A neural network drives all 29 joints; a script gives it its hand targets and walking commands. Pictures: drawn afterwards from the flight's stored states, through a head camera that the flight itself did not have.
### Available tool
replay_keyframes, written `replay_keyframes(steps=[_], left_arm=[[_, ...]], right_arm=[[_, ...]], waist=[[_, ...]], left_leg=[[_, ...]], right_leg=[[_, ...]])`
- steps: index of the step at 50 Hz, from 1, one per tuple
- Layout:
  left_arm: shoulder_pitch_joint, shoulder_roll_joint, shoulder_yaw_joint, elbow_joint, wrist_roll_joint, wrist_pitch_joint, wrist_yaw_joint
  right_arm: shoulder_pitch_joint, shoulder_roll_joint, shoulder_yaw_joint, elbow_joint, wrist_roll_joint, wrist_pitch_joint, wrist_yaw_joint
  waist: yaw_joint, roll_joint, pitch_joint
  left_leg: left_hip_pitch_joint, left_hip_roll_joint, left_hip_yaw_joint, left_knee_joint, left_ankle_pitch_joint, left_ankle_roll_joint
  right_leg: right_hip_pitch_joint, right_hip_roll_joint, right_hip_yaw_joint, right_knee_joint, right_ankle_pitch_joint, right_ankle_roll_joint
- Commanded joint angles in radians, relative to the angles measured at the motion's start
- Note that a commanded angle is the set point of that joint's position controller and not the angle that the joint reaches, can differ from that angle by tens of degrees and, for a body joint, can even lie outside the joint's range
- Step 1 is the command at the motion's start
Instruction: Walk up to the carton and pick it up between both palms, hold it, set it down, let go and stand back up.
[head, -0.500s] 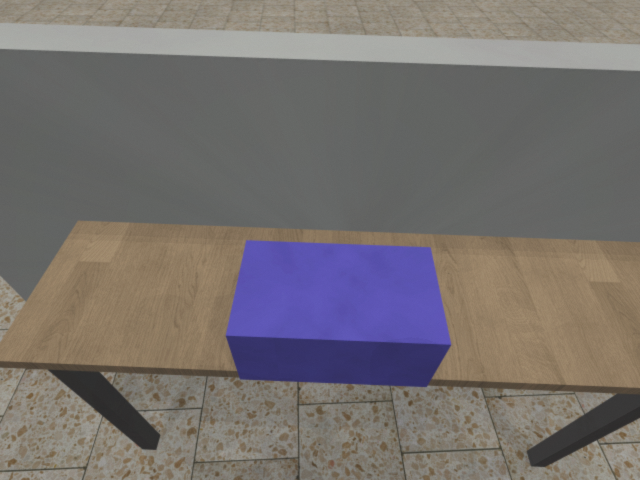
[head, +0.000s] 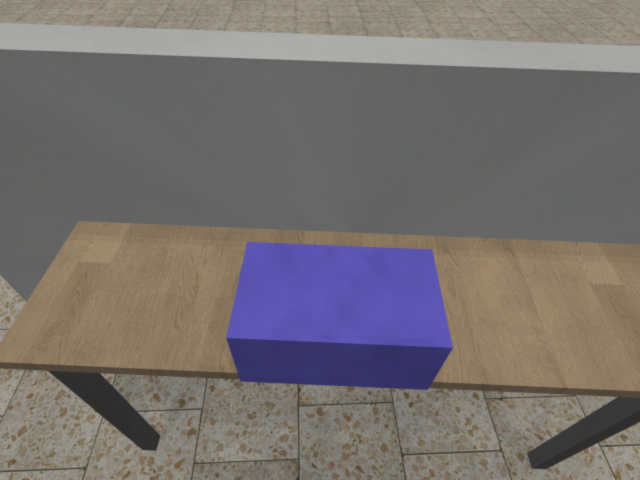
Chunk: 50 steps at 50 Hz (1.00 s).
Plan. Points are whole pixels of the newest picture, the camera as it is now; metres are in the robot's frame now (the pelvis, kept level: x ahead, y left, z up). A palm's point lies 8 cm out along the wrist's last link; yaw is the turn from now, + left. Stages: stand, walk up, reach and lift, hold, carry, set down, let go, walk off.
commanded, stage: stand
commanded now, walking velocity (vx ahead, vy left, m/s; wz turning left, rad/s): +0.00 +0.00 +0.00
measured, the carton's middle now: (336, 315) +0.39 -0.02 -0.06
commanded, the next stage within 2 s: none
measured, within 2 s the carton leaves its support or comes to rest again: neither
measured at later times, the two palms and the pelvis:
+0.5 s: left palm out of the picture +0.05 +0.29 -0.12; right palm out of the picture +0.04 -0.29 -0.12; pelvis +0.00 +0.00 +0.00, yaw +0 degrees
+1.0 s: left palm out of the picture +0.05 +0.29 -0.12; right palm out of the picture +0.05 -0.29 -0.12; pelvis +0.00 +0.00 +0.00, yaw +0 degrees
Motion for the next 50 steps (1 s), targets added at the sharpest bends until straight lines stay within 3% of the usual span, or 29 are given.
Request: replay_keyframes(steps=[1, 3, 11, 20, 22, 25, 27, 30, 34, 41, 50], left_arm=[[-0.003, 0.201, 0.039, -0.048, -0.002, -0.020, 0.011], [0.008, 0.216, 0.045, -0.054, 0.000, -0.024, 0.010], [-0.005, 0.209, 0.044, -0.056, 0.000, -0.021, 0.011], [-0.001, 0.215, 0.046, -0.054, 0.001, -0.019, 0.011], [0.001, 0.209, 0.043, -0.048, -0.001, -0.019, 0.013], [0.006, 0.211, 0.042, -0.048, -0.003, -0.019, 0.013], [-0.004, 0.216, 0.046, -0.052, -0.001, -0.018, 0.011], [-0.007, 0.220, 0.046, -0.053, 0.002, -0.019, 0.011], [0.008, 0.209, 0.044, -0.053, -0.002, -0.021, 0.008], [0.005, 0.226, 0.050, -0.053, -0.001, -0.020, 0.011], [0.001, 0.216, 0.041, -0.045, 0.000, -0.020, 0.009]], right_arm=[[0.011, -0.219, -0.042, -0.047, 0.002, -0.018, -0.013], [0.001, -0.217, -0.040, -0.049, 0.000, -0.016, -0.012], [0.004, -0.222, -0.043, -0.050, 0.002, -0.019, -0.013], [0.004, -0.220, -0.043, -0.045, 0.001, -0.017, -0.011], [0.016, -0.220, -0.044, -0.042, 0.003, -0.017, -0.011], [-0.001, -0.211, -0.036, -0.044, -0.001, -0.014, -0.011], [0.000, -0.214, -0.041, -0.045, 0.000, -0.015, -0.010], [0.004, -0.211, -0.041, -0.047, -0.001, -0.019, -0.010], [0.005, -0.222, -0.041, -0.049, 0.005, -0.017, -0.012], [0.003, -0.224, -0.042, -0.049, -0.001, -0.016, -0.008], [0.011, -0.216, -0.043, -0.046, 0.003, -0.016, -0.010]], waist=[[-0.003, 0.006, -0.060], [0.008, 0.000, -0.053], [-0.005, 0.008, -0.059], [0.002, 0.011, -0.054], [-0.004, -0.010, -0.054], [0.005, 0.012, -0.050], [-0.001, -0.017, -0.035], [-0.004, 0.014, -0.050], [0.003, -0.012, -0.058], [0.003, 0.021, -0.045], [0.003, -0.002, -0.041]], left_leg=[[0.000, 0.080, -0.036, -0.044, 0.151, 0.061], [-0.011, 0.081, -0.034, -0.042, 0.150, 0.057], [-0.007, 0.079, -0.030, -0.047, 0.138, 0.058], [-0.011, 0.083, -0.031, -0.049, 0.129, 0.059], [-0.002, 0.085, -0.038, -0.052, 0.135, 0.061], [-0.018, 0.079, -0.030, -0.050, 0.118, 0.062], [-0.030, 0.084, -0.035, -0.058, 0.104, 0.063], [-0.011, 0.080, -0.031, -0.055, 0.116, 0.061], [-0.018, 0.082, -0.030, -0.050, 0.119, 0.062], [-0.020, 0.084, -0.026, -0.055, 0.113, 0.064], [-0.009, 0.086, -0.031, -0.056, 0.124, 0.059]], right_leg=[[0.007, -0.095, 0.042, -0.046, 0.156, -0.050], [0.008, -0.093, 0.037, -0.042, 0.151, -0.050], [0.007, -0.096, 0.040, -0.053, 0.152, -0.051], [0.007, -0.099, 0.036, -0.054, 0.134, -0.051], [0.003, -0.099, 0.036, -0.053, 0.138, -0.052], [0.009, -0.100, 0.038, -0.061, 0.128, -0.051], [0.002, -0.101, 0.038, -0.056, 0.121, -0.053], [0.001, -0.100, 0.044, -0.050, 0.132, -0.053], [0.019, -0.100, 0.035, -0.053, 0.155, -0.048], [0.004, -0.102, 0.043, -0.056, 0.117, -0.051], [0.001, -0.102, 0.035, -0.047, 0.136, -0.054]])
